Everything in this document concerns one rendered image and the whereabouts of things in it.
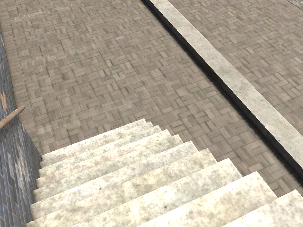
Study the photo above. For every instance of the stairs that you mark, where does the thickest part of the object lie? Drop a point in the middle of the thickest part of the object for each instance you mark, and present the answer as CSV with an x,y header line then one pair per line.
x,y
139,176

